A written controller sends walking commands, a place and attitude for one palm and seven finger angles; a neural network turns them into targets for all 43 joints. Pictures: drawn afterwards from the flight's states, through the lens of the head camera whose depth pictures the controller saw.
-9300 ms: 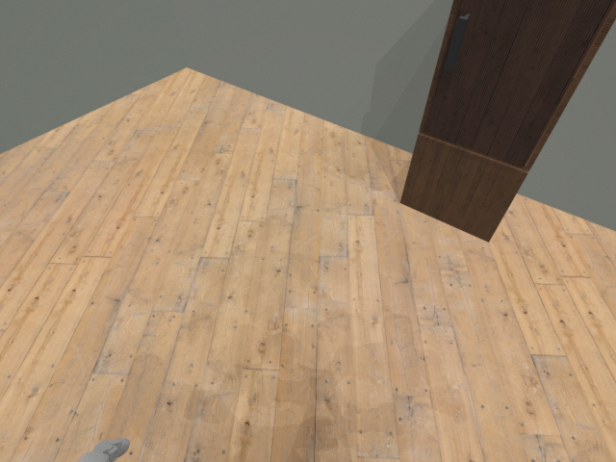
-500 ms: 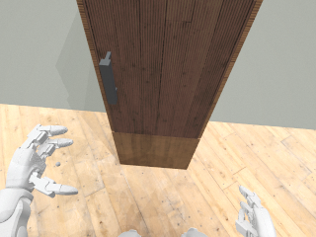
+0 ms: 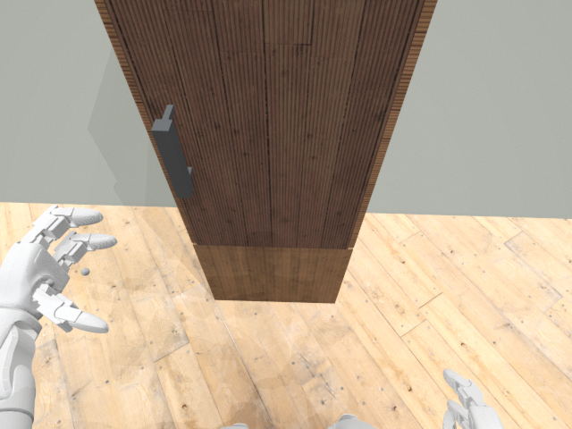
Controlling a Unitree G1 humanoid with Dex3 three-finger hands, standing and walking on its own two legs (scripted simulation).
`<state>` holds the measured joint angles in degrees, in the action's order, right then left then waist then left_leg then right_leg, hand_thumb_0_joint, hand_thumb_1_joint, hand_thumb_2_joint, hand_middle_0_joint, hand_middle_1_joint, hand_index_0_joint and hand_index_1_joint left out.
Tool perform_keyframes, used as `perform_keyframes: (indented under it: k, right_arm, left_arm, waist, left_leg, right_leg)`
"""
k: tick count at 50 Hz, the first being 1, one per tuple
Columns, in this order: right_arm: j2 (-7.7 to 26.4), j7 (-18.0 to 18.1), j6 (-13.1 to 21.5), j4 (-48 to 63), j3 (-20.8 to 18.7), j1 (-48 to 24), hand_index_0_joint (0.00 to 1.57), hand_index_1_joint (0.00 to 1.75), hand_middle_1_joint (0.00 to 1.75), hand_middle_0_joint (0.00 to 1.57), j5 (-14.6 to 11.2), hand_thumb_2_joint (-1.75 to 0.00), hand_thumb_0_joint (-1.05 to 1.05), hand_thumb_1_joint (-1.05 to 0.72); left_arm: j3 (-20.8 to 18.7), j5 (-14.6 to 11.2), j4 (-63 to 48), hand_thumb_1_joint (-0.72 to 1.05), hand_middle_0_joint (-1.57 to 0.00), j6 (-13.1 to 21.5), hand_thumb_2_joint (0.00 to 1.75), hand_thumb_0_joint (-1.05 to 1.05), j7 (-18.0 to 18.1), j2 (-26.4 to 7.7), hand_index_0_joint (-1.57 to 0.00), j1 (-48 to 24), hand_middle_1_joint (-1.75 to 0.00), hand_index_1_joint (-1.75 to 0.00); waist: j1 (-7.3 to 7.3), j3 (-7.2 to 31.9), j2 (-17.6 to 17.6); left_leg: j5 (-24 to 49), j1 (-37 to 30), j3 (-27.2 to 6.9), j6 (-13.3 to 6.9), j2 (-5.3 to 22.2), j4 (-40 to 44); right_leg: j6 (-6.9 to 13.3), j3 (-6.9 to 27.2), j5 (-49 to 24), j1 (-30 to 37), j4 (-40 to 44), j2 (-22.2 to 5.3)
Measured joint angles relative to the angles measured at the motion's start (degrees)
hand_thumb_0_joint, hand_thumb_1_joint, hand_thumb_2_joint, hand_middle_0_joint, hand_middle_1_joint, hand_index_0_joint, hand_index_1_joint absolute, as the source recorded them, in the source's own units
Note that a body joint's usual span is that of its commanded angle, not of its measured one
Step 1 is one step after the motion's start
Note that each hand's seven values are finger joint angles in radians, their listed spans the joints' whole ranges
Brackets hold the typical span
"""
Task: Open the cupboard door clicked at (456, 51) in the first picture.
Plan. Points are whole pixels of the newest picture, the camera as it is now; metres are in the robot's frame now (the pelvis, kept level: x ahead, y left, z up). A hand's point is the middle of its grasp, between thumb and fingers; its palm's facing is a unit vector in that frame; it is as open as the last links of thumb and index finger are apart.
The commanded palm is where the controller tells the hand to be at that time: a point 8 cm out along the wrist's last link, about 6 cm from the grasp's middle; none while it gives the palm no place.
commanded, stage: raise the hand with hooked fingers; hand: left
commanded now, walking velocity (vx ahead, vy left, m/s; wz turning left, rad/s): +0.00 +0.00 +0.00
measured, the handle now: (177, 153) +0.53 +0.21 +0.05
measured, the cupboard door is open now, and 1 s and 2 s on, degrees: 0 0 0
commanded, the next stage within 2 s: move the hooked fingers beside the handle in 0.34 s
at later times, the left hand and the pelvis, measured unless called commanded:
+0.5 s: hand (78, 281) +0.28 +0.28 +0.07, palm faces +0.04 -1.00 -0.03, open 14.0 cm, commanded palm +0.26 +0.33 +0.07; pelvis -0.01 +0.00 +0.00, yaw +0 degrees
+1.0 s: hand (96, 237) +0.35 +0.28 +0.06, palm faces +0.01 -1.00 -0.02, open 14.0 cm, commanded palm +0.33 +0.33 +0.06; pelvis -0.01 +0.01 -0.01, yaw -1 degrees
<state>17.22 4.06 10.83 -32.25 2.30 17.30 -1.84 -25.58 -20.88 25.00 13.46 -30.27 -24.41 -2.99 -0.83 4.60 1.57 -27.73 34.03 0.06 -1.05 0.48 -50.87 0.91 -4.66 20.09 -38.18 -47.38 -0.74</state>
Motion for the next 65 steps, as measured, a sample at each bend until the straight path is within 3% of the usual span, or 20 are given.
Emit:
perform_keyframes:
  k: [10, 21, 29, 45, 65]
  right_arm:
    - [-0.4, 0.0, -0.3, 0.5, -0.2, -0.3, 0.21, 0.3, 0.3, 0.2, 0.2, -0.9, 0.02, -0.91]
    - [-1.3, 0.5, -0.1, 0.7, 1.1, -1.2, 0.21, 0.3, 0.3, 0.2, 0.0, -0.9, 0.02, -0.91]
    - [-1.0, 0.9, 0.3, 0.3, 1.3, -1.4, 0.21, 0.3, 0.3, 0.2, 0.3, -0.9, 0.02, -0.91]
    - [-0.6, 0.2, -1.7, -0.1, 0.6, 0.9, 0.21, 0.3, 0.3, 0.2, 0.5, -0.9, 0.02, -0.91]
    - [-0.6, -0.5, -5.5, -1.0, 0.4, 2.2, 0.21, 0.3, 0.3, 0.2, 0.8, -0.9, 0.01, -0.91]
  left_arm:
    - [-0.3, 1.0, -0.3, -0.5, -0.3, 3.3, 0.3, -0.01, 2.3, 1.7, -0.3, 0.6, -1.2, -1.2]
    - [0.3, 0.4, 1.9, -0.5, -0.3, 2.3, 0.3, -0.01, 0.6, 0.9, -0.3, -0.7, -1.2, -1.2]
    - [0.4, 1.5, 4.4, -0.5, -0.3, 2.8, 0.3, -0.01, 0.5, 0.6, -0.3, -4.1, -1.2, -1.2]
    - [-0.9, 3.0, 11.8, -0.5, -0.3, 2.4, 0.3, -0.01, 0.5, -2.2, -0.3, -12.5, -1.2, -1.2]
    - [-1.4, 6.4, 21.9, -0.5, -0.29, 5.4, 0.3, -0.01, 1.5, -4.6, -0.3, -23.8, -1.2, -1.2]
  waist:
    - [0.05, -0.8, -0.9]
    - [0.66, -0.6, -0.3]
    - [0.93, -1.1, -0.6]
    - [-1.08, -0.3, -1.1]
    - [-2.64, 0.2, -1.0]
  left_leg:
    - [0.2, -0.4, 0.0, 0.2, 0.1, -0.2]
    - [0.5, -0.7, 0.0, -0.1, -0.2, 0.0]
    - [0.3, 0.5, -0.3, -0.3, -0.4, -1.0]
    - [-0.1, 3.3, 0.6, -0.6, -0.3, -1.8]
    - [-0.6, 6.8, 0.7, -0.6, 0.1, -3.3]
  right_leg:
    - [0.2, 0.0, -0.3, 0.4, -0.1, 0.2]
    - [-0.1, 0.1, -0.6, 0.8, 0.1, -0.2]
    - [-0.2, -0.2, -0.4, -0.1, -0.6, -0.4]
    - [-0.6, 0.7, -0.5, -3.1, -1.1, -0.2]
    - [-0.6, 0.8, -0.5, -6.6, -2.1, 0.2]
